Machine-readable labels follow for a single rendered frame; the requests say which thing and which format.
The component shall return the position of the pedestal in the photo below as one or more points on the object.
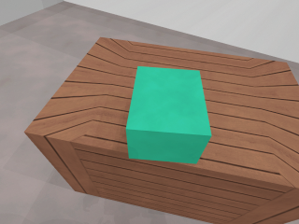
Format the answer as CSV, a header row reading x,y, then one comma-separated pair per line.
x,y
248,172

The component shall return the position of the carton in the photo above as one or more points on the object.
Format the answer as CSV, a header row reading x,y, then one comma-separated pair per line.
x,y
167,119

